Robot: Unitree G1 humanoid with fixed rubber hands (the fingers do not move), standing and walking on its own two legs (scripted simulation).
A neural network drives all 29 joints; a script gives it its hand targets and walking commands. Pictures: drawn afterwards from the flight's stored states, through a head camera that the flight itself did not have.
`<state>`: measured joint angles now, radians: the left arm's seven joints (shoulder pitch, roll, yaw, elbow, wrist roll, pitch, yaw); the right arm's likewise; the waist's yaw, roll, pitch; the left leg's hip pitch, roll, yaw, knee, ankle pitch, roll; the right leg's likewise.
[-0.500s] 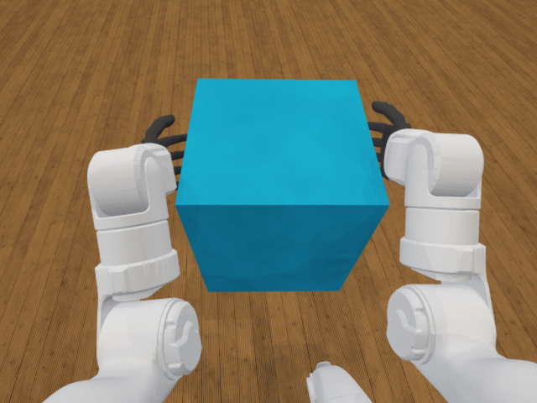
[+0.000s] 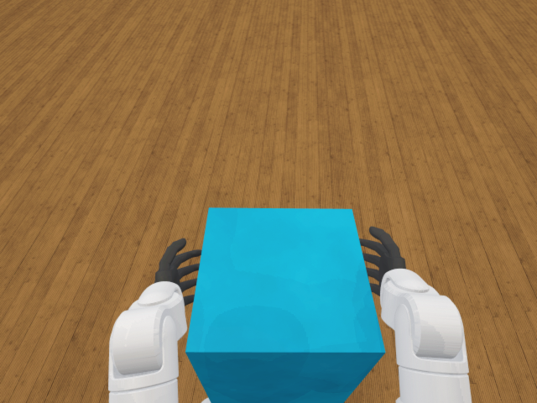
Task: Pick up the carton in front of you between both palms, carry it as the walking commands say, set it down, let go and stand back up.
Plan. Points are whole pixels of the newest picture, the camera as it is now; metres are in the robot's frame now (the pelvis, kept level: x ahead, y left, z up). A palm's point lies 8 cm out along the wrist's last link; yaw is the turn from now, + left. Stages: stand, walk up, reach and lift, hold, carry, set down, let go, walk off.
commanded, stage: carry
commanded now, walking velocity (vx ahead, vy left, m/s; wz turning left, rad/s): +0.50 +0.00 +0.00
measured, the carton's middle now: (278, 310) +0.27 +0.01 -0.03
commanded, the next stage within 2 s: none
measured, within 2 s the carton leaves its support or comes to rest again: neither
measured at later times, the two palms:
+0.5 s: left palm (198, 117) +0.59 +0.15 +0.09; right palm (361, 111) +0.58 -0.15 +0.10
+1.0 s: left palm (223, 69) +0.78 +0.12 +0.08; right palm (357, 60) +0.78 -0.18 +0.08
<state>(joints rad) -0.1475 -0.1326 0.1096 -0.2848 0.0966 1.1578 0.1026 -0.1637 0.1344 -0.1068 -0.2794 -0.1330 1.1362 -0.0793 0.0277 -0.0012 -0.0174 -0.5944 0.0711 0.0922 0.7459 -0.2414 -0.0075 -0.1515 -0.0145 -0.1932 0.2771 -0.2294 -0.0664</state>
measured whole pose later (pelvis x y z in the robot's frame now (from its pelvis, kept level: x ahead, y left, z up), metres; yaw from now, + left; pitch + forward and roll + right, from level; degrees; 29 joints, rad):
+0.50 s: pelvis +0.32 +0.01 +0.00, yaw -3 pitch +4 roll -1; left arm -0.14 -0.13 0.11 -0.33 0.12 1.24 0.09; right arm -0.17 0.14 -0.10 -0.29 -0.12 1.20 -0.09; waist -0.01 0.00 -0.16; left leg -0.10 0.04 0.21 0.28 -0.24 0.02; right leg -0.57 -0.11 -0.13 0.63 -0.13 0.02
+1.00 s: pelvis +0.52 -0.03 -0.02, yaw -1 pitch +4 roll +0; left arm -0.14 -0.13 0.10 -0.33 0.11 1.20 0.09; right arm -0.17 0.13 -0.10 -0.32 -0.13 1.19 -0.08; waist 0.01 0.01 -0.14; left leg -0.18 0.07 0.12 0.51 -0.38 -0.03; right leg -0.33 -0.05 -0.24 0.52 -0.25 -0.04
